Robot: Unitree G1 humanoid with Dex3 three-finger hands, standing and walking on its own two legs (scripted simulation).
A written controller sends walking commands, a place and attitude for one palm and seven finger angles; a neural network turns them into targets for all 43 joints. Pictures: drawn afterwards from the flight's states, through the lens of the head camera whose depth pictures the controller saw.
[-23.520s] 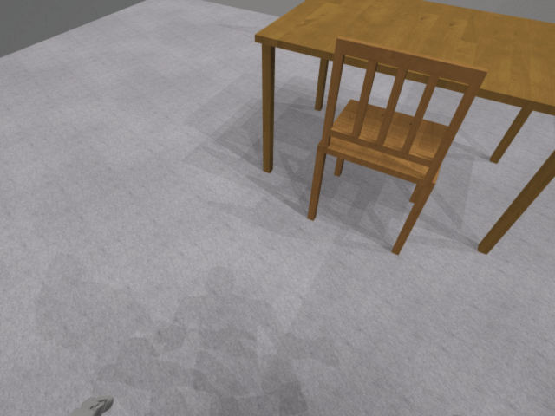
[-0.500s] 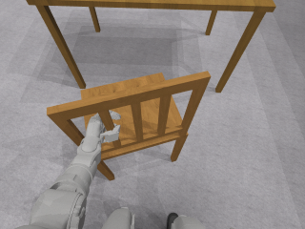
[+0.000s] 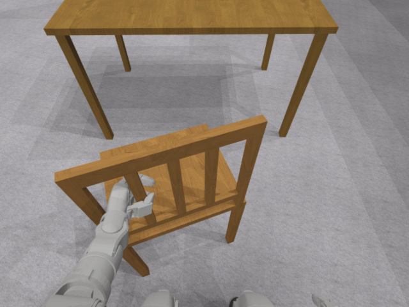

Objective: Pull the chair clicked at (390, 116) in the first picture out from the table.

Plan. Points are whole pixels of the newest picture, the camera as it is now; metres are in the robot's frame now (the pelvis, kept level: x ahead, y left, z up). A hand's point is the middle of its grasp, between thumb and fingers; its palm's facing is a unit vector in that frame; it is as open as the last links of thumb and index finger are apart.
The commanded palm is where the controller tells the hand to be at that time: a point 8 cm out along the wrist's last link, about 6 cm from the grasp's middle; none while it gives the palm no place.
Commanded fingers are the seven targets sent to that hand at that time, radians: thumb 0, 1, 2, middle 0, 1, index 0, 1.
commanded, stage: stop walking, hand still on the chair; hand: left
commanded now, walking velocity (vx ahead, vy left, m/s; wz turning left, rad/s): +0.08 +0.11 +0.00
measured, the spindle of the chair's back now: (177, 188) +0.39 +0.08 -0.09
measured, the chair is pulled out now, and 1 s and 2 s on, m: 0.55 0.57 0.57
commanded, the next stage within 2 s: open the thumb and straighten the fingers in 0.70 s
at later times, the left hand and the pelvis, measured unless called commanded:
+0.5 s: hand (144, 210) +0.32 +0.14 -0.05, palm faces +0.09 -0.98 -0.18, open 5.8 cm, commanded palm +0.30 +0.19 -0.04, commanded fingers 0.00 0.90 0.90 -0.50 -1.45 -0.50 -1.45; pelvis +0.04 -0.01 +0.02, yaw -1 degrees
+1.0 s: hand (140, 208) +0.32 +0.15 -0.05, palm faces +0.06 -0.99 -0.16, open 7.0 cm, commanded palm +0.30 +0.20 -0.03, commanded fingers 0.00 -0.43 0.26 -0.47 -1.38 -0.47 -1.38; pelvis +0.05 +0.00 +0.01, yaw +0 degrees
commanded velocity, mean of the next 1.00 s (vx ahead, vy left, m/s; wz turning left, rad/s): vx -0.01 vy -0.02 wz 0.00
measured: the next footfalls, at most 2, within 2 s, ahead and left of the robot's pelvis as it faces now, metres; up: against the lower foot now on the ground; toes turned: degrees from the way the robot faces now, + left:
none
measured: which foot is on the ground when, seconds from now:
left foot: down 0.00-1.00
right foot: down 0.00-1.00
